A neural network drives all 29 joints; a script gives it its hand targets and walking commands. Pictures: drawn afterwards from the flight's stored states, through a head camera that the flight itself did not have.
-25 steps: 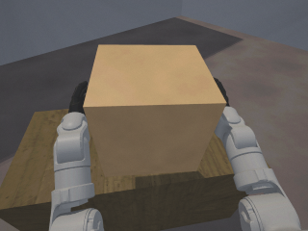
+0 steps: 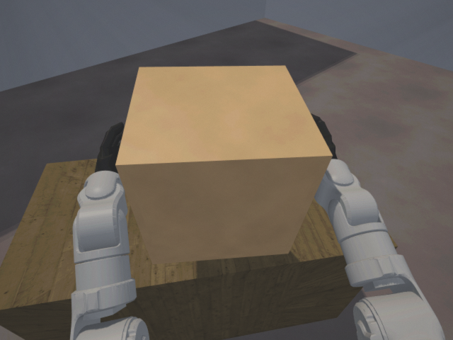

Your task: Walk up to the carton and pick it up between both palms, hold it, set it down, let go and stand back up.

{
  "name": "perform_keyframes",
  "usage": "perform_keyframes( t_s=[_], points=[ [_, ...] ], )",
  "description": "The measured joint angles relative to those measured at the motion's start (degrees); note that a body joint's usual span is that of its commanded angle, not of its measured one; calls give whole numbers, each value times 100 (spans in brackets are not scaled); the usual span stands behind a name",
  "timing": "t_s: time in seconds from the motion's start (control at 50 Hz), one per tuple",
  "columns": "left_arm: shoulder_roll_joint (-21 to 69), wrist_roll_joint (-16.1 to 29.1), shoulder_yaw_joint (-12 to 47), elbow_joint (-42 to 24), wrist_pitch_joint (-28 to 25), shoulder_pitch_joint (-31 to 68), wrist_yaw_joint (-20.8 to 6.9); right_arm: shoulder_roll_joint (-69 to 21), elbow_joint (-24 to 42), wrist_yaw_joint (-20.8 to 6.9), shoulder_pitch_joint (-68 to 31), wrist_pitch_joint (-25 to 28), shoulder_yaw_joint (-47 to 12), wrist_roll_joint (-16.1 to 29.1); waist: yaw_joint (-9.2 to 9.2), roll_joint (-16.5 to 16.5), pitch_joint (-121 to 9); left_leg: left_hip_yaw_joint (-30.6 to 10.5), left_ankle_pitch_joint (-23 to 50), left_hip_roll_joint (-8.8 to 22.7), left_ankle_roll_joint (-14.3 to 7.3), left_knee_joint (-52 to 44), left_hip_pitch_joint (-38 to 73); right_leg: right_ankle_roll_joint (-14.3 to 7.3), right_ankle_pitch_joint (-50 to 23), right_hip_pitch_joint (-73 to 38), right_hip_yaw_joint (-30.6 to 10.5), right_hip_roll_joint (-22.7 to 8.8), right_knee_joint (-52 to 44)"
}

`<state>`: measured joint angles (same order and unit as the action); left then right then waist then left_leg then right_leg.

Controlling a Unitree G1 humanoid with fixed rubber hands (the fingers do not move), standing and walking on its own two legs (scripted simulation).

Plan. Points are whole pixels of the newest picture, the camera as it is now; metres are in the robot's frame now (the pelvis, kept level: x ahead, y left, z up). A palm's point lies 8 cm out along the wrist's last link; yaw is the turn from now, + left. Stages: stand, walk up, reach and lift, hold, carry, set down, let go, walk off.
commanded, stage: hold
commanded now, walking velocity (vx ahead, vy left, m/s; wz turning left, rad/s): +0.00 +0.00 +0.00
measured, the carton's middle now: (218, 165) +0.39 +0.01 +0.13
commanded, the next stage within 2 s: set down in 0.90 s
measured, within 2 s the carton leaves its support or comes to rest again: neither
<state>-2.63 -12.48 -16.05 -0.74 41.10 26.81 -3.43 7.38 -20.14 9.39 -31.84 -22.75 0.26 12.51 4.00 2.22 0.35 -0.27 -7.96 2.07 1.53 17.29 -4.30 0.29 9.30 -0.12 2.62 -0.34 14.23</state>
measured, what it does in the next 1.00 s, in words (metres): stands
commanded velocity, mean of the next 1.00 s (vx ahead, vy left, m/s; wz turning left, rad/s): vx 0.00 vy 0.00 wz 0.00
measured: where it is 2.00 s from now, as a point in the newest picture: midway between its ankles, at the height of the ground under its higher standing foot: outside the picture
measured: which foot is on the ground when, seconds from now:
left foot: down 0.00-1.00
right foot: down 0.00-1.00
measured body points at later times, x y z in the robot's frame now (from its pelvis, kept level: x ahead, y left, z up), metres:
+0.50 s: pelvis -0.01 +0.00 +0.00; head -0.05 +0.02 +0.45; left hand +0.36 +0.19 +0.18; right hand +0.36 -0.17 +0.18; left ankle +0.02 +0.13 -0.75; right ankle -0.01 -0.12 -0.75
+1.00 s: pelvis -0.01 +0.00 +0.00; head -0.05 +0.02 +0.45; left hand +0.36 +0.19 +0.18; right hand +0.36 -0.17 +0.18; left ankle +0.02 +0.13 -0.75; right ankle -0.01 -0.12 -0.75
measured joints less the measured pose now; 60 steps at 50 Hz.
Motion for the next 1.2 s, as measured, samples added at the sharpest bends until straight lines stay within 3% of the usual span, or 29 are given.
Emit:
perform_keyframes(
  t_s=[0.22, 0.6, 1.0, 1.08, 1.2],
  points=[
    [90, -47, -138, 71, -68, 108, -52, -40, 2, -26, -40, 18, 81, -82, 37, -4, -28, -2, 62, -21, -14, -64, 70, 19, -28, -44, 2, -21, -2],
    [19, -72, -159, 716, -247, 431, -10, -115, -639, -152, -299, 241, 284, -257, -45, 27, -137, 40, 161, -32, -37, -106, -50, 16, -71, 152, -41, -34, 84],
    [68, -14, -65, 353, -289, 145, 34, -52, -300, -95, -68, 275, 152, -97, -3, 43, -69, 19, 68, -30, -22, -39, 13, 21, -22, 38, -21, -31, 59],
    [107, -66, -126, 499, -598, 190, -14, -142, -332, -149, -46, 507, 273, -312, -35, 35, -41, 21, 66, -37, -23, -61, 78, 21, 1, -7, -22, -38, 78],
    [222, -337, -329, 1069, -1328, 309, -213, -424, -820, -376, 6, 1260, 660, -1009, -132, 45, 4, 24, 71, -62, -29, -156, 261, 21, 66, -136, -21, -64, 107]
  ],
)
